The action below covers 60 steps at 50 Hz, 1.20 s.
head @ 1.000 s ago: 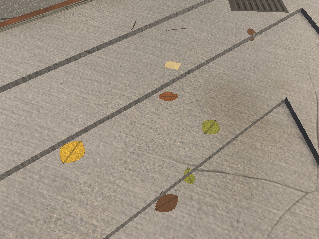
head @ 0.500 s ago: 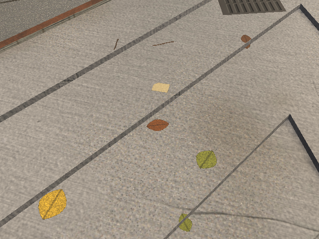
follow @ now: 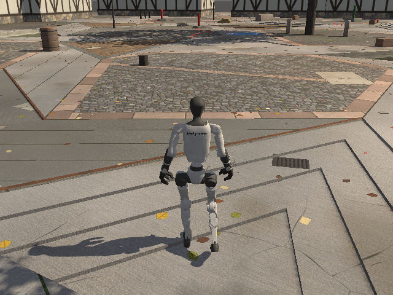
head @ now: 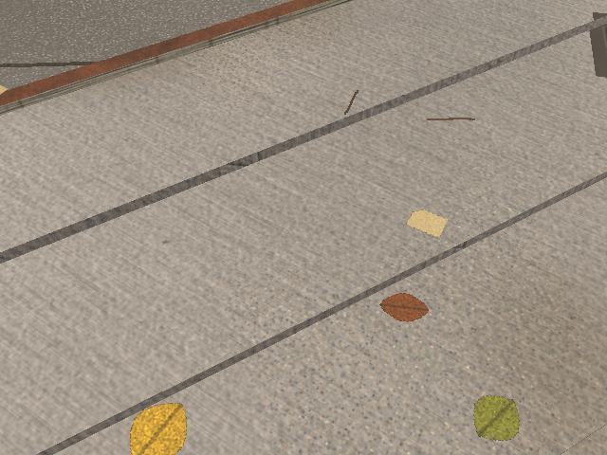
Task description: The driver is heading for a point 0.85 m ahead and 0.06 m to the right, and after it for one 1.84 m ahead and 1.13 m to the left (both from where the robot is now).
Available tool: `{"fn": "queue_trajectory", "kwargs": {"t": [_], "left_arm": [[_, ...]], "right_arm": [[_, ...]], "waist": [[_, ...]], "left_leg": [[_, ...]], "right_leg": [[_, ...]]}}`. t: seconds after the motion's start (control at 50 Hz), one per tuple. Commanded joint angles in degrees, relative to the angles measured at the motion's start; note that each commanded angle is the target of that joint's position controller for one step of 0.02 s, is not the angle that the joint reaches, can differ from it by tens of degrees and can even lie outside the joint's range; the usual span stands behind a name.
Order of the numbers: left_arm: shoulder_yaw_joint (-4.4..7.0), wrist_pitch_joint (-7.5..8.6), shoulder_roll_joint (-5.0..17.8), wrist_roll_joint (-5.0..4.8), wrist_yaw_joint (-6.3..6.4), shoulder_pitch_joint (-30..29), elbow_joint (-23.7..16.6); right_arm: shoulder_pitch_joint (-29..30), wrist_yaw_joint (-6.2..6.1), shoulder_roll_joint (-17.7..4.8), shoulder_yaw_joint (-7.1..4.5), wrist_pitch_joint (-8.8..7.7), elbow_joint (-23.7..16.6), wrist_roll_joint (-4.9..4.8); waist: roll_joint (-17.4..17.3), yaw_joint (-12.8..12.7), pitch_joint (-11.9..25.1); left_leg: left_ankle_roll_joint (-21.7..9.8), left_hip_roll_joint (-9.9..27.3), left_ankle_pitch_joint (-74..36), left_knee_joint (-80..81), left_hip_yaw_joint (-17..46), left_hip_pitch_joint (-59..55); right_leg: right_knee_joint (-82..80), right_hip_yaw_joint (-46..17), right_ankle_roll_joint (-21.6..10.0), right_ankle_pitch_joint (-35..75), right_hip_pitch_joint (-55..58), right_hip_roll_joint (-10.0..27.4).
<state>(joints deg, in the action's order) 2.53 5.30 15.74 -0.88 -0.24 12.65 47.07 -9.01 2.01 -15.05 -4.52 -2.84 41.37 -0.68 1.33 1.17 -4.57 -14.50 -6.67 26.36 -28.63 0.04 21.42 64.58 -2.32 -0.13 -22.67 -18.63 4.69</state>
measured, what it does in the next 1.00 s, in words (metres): climbs: right foot, then left foot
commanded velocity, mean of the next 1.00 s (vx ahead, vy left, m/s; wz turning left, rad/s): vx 0.50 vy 0.00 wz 0.08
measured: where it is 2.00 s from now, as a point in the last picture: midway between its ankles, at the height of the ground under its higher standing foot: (333, 261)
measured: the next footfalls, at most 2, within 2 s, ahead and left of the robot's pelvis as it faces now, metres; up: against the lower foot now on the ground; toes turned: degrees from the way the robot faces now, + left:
right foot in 0.26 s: +0.24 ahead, -0.15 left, +0.00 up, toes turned +10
left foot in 0.72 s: +0.30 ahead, +0.09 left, +0.00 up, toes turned +15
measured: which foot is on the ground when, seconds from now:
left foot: down 0.00-0.26, up 0.28-0.70, down 0.72-1.00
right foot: up 0.00-0.24, down 0.26-0.72, up 0.74-1.00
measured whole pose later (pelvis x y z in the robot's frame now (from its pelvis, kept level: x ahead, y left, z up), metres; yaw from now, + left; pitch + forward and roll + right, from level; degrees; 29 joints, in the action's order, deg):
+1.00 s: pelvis +0.35 +0.01 +0.03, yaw +3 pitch +1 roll +1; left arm 3.6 2.9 15.8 -1.8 -1.0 6.4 46.6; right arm -24.9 -0.7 -11.9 -3.4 -5.5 51.2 1.5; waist 2.7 3.0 -0.2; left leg -2.3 -1.5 15.9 -13.8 -12.2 -1.4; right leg 57.3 -4.4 -0.9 -0.4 -44.1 4.7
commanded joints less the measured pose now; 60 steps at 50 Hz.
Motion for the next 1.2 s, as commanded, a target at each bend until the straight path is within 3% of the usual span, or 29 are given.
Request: {"fn": "queue_trajectory", "kwargs": {"t": [0.02, 0.08, 0.14, 0.2, 0.24, 0.26, 0.28, 0.3, 0.32, 0.34, 0.36, 0.38, 0.4, 0.44, 0.48, 0.56, 0.66, 0.7, 0.72, 0.74, 0.76, 0.78, 0.8, 0.82, 0.88, 0.96, 1.08, 1.16, 1.2], "left_arm": [[1.47, 0.97, 5.01, 0.17, -0.01, -3.80, -5.50], [1.39, -1.15, 4.18, 0.38, -0.47, -2.46, -4.68], [1.37, -2.93, 4.53, -0.03, -0.61, -2.12, -3.82], [1.98, -3.85, 6.16, -1.03, -0.59, -3.09, -3.55], [2.75, -3.57, 6.44, -1.37, -0.89, 5.62, -0.19], [3.58, -3.35, 6.84, -1.02, -1.21, 16.32, 4.91], [3.74, -3.10, 6.69, 0.68, -2.01, 26.40, 9.89], [2.62, -2.68, 7.39, 1.99, -2.88, 22.68, 9.19], [0.90, -2.37, 3.84, -1.13, -3.62, 11.00, 3.76], [0.72, -2.55, 6.30, -1.28, -3.11, 2.07, 1.71], [0.84, -2.36, 7.85, -0.79, -2.28, -3.15, 0.11], [0.47, -2.03, 7.82, 1.19, -1.03, -4.38, 0.68], [-0.34, -1.61, 5.81, 2.19, -0.28, -2.06, 1.89], [-0.24, -0.61, 5.80, 1.59, 0.80, 2.59, 3.35], [-0.66, 0.09, 3.83, 1.05, 1.02, 7.92, 5.10], [-0.93, -0.82, 3.29, 1.25, 1.18, 11.81, 6.13], [0.62, -2.09, 6.54, -0.11, 0.97, 8.11, 5.66], [1.09, -2.74, 6.79, -0.52, 0.92, 4.65, 5.08], [0.87, -2.81, 5.74, 0.13, 0.96, 4.26, 4.62], [0.17, -2.56, 3.91, 1.55, 0.73, 0.45, 3.30], [-0.56, -1.70, -1.29, -0.13, 0.70, -0.33, 0.06], [-0.07, -0.23, 0.75, -1.16, 0.37, -2.86, -0.83], [0.47, 0.29, 2.37, -1.98, -0.10, -3.34, -1.80], [0.64, 0.20, 2.73, -1.98, -0.21, -2.11, -1.38], [1.45, -1.27, 2.73, -1.67, 0.02, -1.57, -0.41], [0.99, -2.08, 0.81, -0.82, -0.76, -7.45, -3.45], [-0.25, -2.25, -0.76, -0.61, -3.45, -18.05, -8.48], [1.65, -2.79, 3.43, -0.79, -4.54, -13.04, -9.66], [4.52, -3.16, 8.74, -0.78, -3.80, 2.69, -6.24]], "right_arm": [[-2.54, -0.91, -5.95, -1.58, -1.02, -3.28, 0.26], [0.58, -2.35, -7.06, -1.50, 0.00, -5.16, 0.72], [1.85, -2.92, -8.39, -1.44, 0.88, -5.40, 1.48], [2.22, -2.59, -8.13, -1.16, 0.95, -4.60, 1.38], [4.13, -2.72, -6.20, -0.63, 1.53, -4.49, 1.52], [5.12, -2.94, -3.23, 0.21, 1.92, -4.51, 2.22], [7.23, -2.78, 0.98, 1.42, 1.74, -5.63, 3.04], [-3.04, -1.49, 6.45, 2.49, 1.62, -5.65, -0.82], [-6.07, -1.29, 3.12, 2.45, 0.82, -4.48, -2.72], [-4.59, -1.47, -0.31, 1.54, 1.27, -6.71, -4.00], [1.35, -2.64, -4.81, 1.00, 1.53, -8.55, -2.43], [5.33, -3.58, -6.99, 0.29, 1.67, -9.91, -1.17], [5.72, -3.51, -6.57, 0.21, 2.13, -9.82, -0.25], [2.30, -2.53, -4.80, 0.19, 2.34, -8.12, 0.30], [3.78, -2.01, -2.71, 0.41, 2.26, -7.55, 0.15], [11.48, -1.05, 0.95, 1.27, 1.85, -9.52, -0.50], [9.90, -1.13, -1.67, 0.08, 1.82, -9.05, -0.52], [1.91, -1.74, -2.76, -0.81, 2.17, -6.53, -0.39], [-7.88, -2.18, -4.90, -2.19, 2.34, -2.39, -0.80], [-19.10, -2.62, -6.99, -3.13, 2.58, 0.70, -1.48], [-18.53, -2.17, -10.47, -2.88, 1.94, 1.16, 0.47], [-14.80, -1.97, -8.87, -2.31, 0.13, 0.49, 0.76], [-11.49, -1.98, -5.54, -1.13, -1.28, 0.79, 0.83], [-7.78, -1.74, -3.22, -0.38, -2.38, 0.96, 0.54], [-5.05, -1.57, 0.07, 0.60, -4.09, 2.55, 1.90], [-9.20, -2.93, -3.36, -0.08, -4.22, 4.59, 2.50], [-15.23, -4.12, -6.73, -0.58, -2.71, 6.53, 0.81], [-13.26, -4.78, -10.18, -1.34, -0.24, 5.57, 0.39], [-9.76, -4.86, -11.76, -1.74, 0.47, 4.49, -0.10]], "waist": [[-3.18, -0.82, 9.83], [-6.88, -3.44, 8.73], [-10.96, -4.89, 11.40], [-10.93, -5.42, 9.51], [-9.51, -9.33, 9.21], [-3.90, -13.14, 10.86], [8.48, -16.43, 9.52], [22.22, -7.42, 5.66], [12.26, -2.61, 0.06], [10.47, 3.35, -0.64], [5.15, 2.74, -2.73], [3.20, 2.54, -3.69], [2.10, 2.30, -0.60], [4.55, 1.83, 4.99], [2.43, 0.08, 7.82], [3.74, -2.51, 7.42], [8.31, -1.14, 5.48], [8.08, 3.00, 6.54], [4.61, 6.04, 11.39], [-0.55, 10.90, 16.49], [-14.71, 6.72, 13.33], [-11.97, 5.16, 4.77], [-10.04, 2.35, -0.57], [-7.17, -0.34, -2.11], [-5.57, -2.37, -1.05], [-3.56, -1.13, -0.78], [-4.08, 2.90, -1.81], [-8.89, -2.32, 3.82], [-8.67, -10.70, 10.89]], "left_leg": [[-2.57, 14.14, -20.90, 11.72, 18.98, -16.53], [-2.35, 12.32, -19.14, 13.34, 14.76, -5.99], [0.79, 10.25, -16.79, 11.07, 10.32, -3.09], [1.99, 12.68, -9.52, 9.02, 11.36, -3.01], [3.25, 13.92, -3.78, 1.48, 10.30, 0.06], [5.08, 10.71, -1.96, -11.56, 6.19, 3.81], [8.35, 4.47, 6.64, -35.33, 0.72, 13.47], [9.49, -2.66, 15.57, -55.13, 5.68, 32.97], [8.77, 0.52, 11.96, -59.76, 10.72, 30.74], [9.28, 3.04, 3.65, -58.20, 7.79, 32.05], [10.48, 8.54, -1.11, -53.37, 5.83, 29.21], [12.27, 10.26, -4.58, -50.30, 6.37, 26.41], [13.27, 10.22, -5.60, -49.90, 5.51, 21.68], [14.22, 9.18, -10.48, -48.98, 2.13, 18.29], [14.49, 8.97, -13.25, -45.04, -1.45, 17.79], [14.79, 8.76, -12.33, -27.57, -4.16, 17.00], [13.63, 8.50, -3.22, -12.66, -6.15, 6.59], [12.56, 6.19, -1.96, -3.14, -9.20, -5.42], [12.06, 5.70, -3.87, 0.78, -7.91, -21.21], [11.15, 13.72, -3.58, 0.57, 1.80, -38.20], [3.78, 25.67, 16.44, 12.26, 28.98, -39.29], [-0.78, 30.03, 18.87, 20.07, 37.74, -28.07], [-1.43, 30.20, 15.77, 21.87, 30.95, -21.95], [0.29, 26.98, 8.04, 23.43, 22.43, -17.96], [6.11, 21.03, -15.13, 22.79, 4.65, -14.23], [6.35, 18.43, -30.84, 22.23, -6.10, -13.76], [7.99, 21.06, -41.85, 19.93, -12.20, -24.63], [8.86, 23.38, -78.63, 4.76, -13.83, -32.48], [10.50, 21.36, -76.99, -15.75, -14.08, -25.69]], "right_leg": [[-3.26, -2.80, 1.41, 1.47, -12.44, 1.48], [-11.01, 0.70, 5.97, 5.18, -7.01, -0.93], [-15.99, 3.49, 7.98, 11.11, -0.43, -1.70], [-19.94, 4.11, 7.48, 8.26, 2.54, -0.49], [-23.78, 5.89, 5.84, 6.02, 10.55, 0.00], [-27.29, 7.13, 5.30, 4.56, 19.61, -1.43], [-29.22, 3.85, 4.18, 2.12, 25.21, -0.47], [-41.31, -28.45, -5.13, -23.65, 25.11, 8.92], [-48.31, -31.44, -4.81, -15.37, 16.44, 12.27], [-55.71, -37.36, -7.21, -19.42, 10.90, 17.25], [-59.30, -40.43, -8.65, -22.11, 2.48, 19.14], [-57.25, -35.49, -8.93, -14.41, -1.50, 17.69], [-55.75, -27.97, -7.82, -8.51, -2.64, 13.80], [-54.97, -16.82, -6.58, 1.60, 2.82, 8.80], [-54.22, -9.29, -6.10, 9.48, 8.84, 6.47], [-55.73, -6.80, -7.28, 12.27, 16.79, 7.37], [-55.50, -5.15, -8.89, 8.53, 17.02, 9.38], [-46.84, -2.55, -8.74, 15.57, 13.18, 8.03], [-35.49, -0.49, -7.91, 21.87, 6.88, 5.01], [-18.53, 0.67, -5.52, 10.90, -6.70, 1.37], [-1.45, 1.74, -3.09, -9.28, -28.49, -7.06], [7.92, -5.31, -4.52, -5.68, -33.08, -4.93], [10.35, -4.99, -4.78, 0.68, -34.48, -2.16], [9.43, -4.41, -4.01, 5.66, -31.78, 0.05], [5.05, -4.81, -1.96, 13.50, -25.82, 1.93], [-5.25, -2.77, -0.27, 23.32, -26.26, 0.22], [-25.64, 5.07, -2.14, 26.54, -22.75, -1.34], [-26.80, 10.16, -6.77, 14.37, -13.73, -7.05], [-34.61, 8.53, -10.52, 17.41, 7.13, -9.33]]}}
Keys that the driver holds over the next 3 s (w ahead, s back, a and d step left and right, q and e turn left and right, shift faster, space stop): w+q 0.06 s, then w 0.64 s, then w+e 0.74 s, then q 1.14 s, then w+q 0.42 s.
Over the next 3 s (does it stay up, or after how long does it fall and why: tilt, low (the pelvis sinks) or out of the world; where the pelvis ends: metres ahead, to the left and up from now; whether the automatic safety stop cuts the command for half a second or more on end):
stays up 0.86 0.00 0.06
